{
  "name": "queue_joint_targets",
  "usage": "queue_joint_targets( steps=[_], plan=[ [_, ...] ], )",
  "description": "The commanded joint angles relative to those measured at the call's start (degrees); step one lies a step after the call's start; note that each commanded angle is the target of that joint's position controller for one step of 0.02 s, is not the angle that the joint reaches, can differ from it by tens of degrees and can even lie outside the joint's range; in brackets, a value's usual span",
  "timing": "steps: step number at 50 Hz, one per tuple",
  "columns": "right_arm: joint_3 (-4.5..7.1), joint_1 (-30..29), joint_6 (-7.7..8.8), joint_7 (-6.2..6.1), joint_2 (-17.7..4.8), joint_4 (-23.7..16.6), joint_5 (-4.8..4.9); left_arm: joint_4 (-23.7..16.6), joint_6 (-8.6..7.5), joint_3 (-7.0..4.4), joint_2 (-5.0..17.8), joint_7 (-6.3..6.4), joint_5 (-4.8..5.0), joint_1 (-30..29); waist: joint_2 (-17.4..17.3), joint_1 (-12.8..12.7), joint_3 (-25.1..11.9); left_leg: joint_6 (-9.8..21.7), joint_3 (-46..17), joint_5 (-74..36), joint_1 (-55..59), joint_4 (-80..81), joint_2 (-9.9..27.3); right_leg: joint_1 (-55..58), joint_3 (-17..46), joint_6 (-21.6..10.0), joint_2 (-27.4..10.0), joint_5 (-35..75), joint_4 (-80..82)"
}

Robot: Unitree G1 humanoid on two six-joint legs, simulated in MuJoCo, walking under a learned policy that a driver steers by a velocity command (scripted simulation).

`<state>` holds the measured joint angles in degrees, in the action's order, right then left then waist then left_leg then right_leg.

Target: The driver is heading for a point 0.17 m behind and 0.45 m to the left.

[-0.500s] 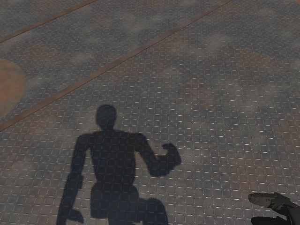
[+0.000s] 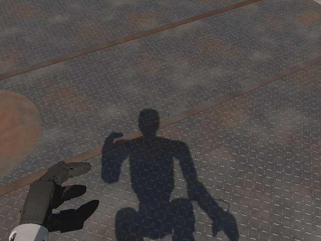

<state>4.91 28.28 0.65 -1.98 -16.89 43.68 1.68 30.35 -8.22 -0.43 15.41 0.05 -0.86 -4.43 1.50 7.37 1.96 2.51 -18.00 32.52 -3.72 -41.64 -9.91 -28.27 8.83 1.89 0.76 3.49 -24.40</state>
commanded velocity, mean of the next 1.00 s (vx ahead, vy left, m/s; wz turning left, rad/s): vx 0.50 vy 0.00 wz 0.98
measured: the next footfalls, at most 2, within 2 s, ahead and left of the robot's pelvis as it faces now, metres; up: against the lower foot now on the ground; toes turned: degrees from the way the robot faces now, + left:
left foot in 0.46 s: +0.16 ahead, +0.11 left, +0.00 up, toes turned +29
right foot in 0.86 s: +0.52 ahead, +0.05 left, +0.00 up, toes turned +55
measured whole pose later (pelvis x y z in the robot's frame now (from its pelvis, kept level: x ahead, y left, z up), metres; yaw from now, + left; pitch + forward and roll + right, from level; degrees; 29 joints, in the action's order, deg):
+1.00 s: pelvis +0.39 +0.12 +0.02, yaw +56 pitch +2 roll -3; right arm 2.9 18.3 0.9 -0.4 -18.4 35.2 2.5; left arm 42.7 -6.0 -3.9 16.6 -1.3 -0.2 12.3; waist -3.2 -0.8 -0.6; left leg 2.6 -4.1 20.3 -28.6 -74.6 2.0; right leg -12.9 -1.5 0.7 0.9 -18.3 -28.6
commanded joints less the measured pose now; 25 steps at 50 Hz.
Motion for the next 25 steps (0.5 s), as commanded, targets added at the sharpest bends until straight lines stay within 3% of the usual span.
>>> queue_joint_targets(
  steps=[1,2,3,4,5,6,7,9,10,12,16,19,21,22,23,24,25],
  plan=[
    [-1.54,13.04,-0.57,0.24,1.67,-5.47,-1.10,0.32,2.21,-3.52,10.92,0.09,-1.97,23.01,19.20,-4.97,-31.06,-5.89,1.76,19.74,-31.14,-42.69,0.42,55.94,27.75,-12.05,-29.58,54.63,-12.63],
    [-0.94,12.52,-0.69,1.13,-5.20,-7.39,0.82,2.19,3.39,-5.36,15.05,-0.24,0.01,19.40,20.80,-4.44,-33.60,-7.26,5.90,7.11,-37.42,-53.40,6.74,54.06,39.15,-20.91,-34.72,18.91,-5.31],
    [-0.01,2.76,-1.31,0.66,-7.78,-7.68,1.32,0.02,4.01,-4.36,8.91,0.61,-0.49,14.25,10.88,-7.00,-25.48,-7.87,9.78,-1.07,-39.90,-50.40,10.15,44.73,31.07,-19.01,-26.53,-1.49,0.89],
    [0.97,-3.91,-2.48,0.12,-10.00,-8.62,0.88,-0.45,4.95,-2.82,5.15,1.27,-0.65,10.09,4.34,-7.49,-16.48,-8.24,12.35,-6.61,-39.19,-47.01,11.68,33.83,20.36,-15.67,-21.70,-6.44,3.22],
    [1.51,-5.75,-3.78,-0.25,-10.51,-9.07,0.33,-0.14,5.35,-2.32,4.72,1.34,-0.71,7.80,2.58,-6.42,-10.78,-8.67,12.78,-7.30,-35.17,-45.00,13.15,24.00,12.89,-14.41,-17.98,-1.48,4.63],
    [1.48,-6.81,-4.29,-0.28,-9.33,-9.99,-0.04,1.45,5.48,-2.77,5.17,1.32,-0.66,6.41,2.56,-5.32,-7.08,-8.34,12.99,-7.39,-32.44,-39.28,14.33,18.23,6.74,-13.14,-15.41,1.16,5.33],
    [1.04,-7.43,-4.32,-0.23,-6.77,-10.67,-0.19,3.17,5.09,-3.21,5.58,1.23,-0.78,6.98,3.90,-5.09,-5.37,-8.06,14.23,-7.50,-30.29,-34.12,14.67,15.09,1.61,-12.73,-13.82,5.69,6.30],
    [0.10,-10.08,-3.57,-0.23,-3.32,-12.33,-0.42,5.90,4.56,-4.18,7.21,1.18,-0.86,8.76,5.27,-5.81,-6.53,-7.95,15.57,-8.70,-30.93,-26.47,15.25,17.72,-1.81,-14.55,-15.25,14.94,7.53],
    [-0.03,-10.81,-3.41,0.00,-3.40,-12.53,-0.46,6.53,4.64,-4.67,8.09,1.26,-0.71,9.09,4.85,-6.19,-8.16,-7.78,15.36,-10.72,-30.68,-23.44,16.17,19.56,-1.88,-15.70,-17.26,16.42,7.84],
    [0.13,-11.98,-3.61,0.82,-4.34,-12.52,-0.35,6.93,5.20,-5.11,9.00,1.37,-0.11,7.51,3.52,-6.03,-10.03,-6.92,15.52,-16.12,-27.70,-17.58,16.82,20.27,-4.52,-15.96,-18.87,13.36,8.63],
    [0.85,-15.65,-5.16,2.49,-6.81,-13.22,-0.29,7.57,5.74,-5.95,11.37,0.45,1.13,4.82,4.47,-6.12,-6.62,-4.38,18.60,-21.74,-19.87,-6.50,16.07,16.16,-11.92,-13.46,-18.37,0.14,10.24],
    [1.53,-19.37,-6.00,3.62,-8.24,-14.94,-0.38,8.71,5.97,-6.74,13.05,-0.52,1.91,6.60,4.18,-7.10,-5.06,-2.23,20.89,-18.37,-18.33,1.10,15.07,20.15,-13.88,-11.60,-19.82,-1.51,7.16],
    [2.21,-18.10,-6.15,3.51,-8.92,-14.23,-0.05,9.90,6.39,-7.33,13.92,-0.85,3.06,8.88,2.65,-6.40,-6.26,0.23,23.09,-16.97,-12.73,5.91,13.31,19.28,-14.90,-9.58,-19.73,-19.51,5.23],
    [3.02,-13.52,-5.91,3.14,-10.29,-12.20,0.32,10.36,6.60,-6.98,12.31,-0.86,3.18,9.59,1.15,-4.88,-6.67,2.25,22.73,-14.34,-6.69,7.14,12.28,15.11,-15.79,-8.02,-18.42,-30.68,1.43],
    [4.58,-4.31,-5.43,2.37,-13.81,-8.71,1.18,10.09,6.91,-5.91,8.76,-1.02,2.43,8.43,-7.19,-1.73,-6.25,7.01,14.26,-6.68,2.21,13.69,15.23,6.00,-20.14,-5.01,-13.42,-37.80,-13.14],
    [5.99,-0.02,-3.83,2.01,-21.60,-8.43,1.17,5.94,6.37,-4.76,5.52,-0.99,1.03,4.77,-21.32,-1.04,-2.82,18.66,-18.84,14.53,11.84,25.56,26.62,-19.63,-19.49,-0.06,-1.73,-43.58,-34.15],
    [4.55,-1.29,-0.74,2.88,-18.14,-9.83,-0.40,3.98,4.49,-5.23,8.21,-1.18,1.76,-1.21,-14.24,1.26,-1.37,20.83,-30.19,22.57,9.74,33.24,29.93,-28.15,-5.25,-1.79,-0.46,-39.00,-40.83]
  ],
)
Velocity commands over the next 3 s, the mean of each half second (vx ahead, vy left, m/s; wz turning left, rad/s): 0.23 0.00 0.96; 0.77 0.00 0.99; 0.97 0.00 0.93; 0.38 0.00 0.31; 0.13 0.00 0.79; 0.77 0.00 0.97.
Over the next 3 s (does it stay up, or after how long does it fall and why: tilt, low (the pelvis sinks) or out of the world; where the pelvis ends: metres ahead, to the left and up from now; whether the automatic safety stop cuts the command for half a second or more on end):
stays up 0.42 1.07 0.00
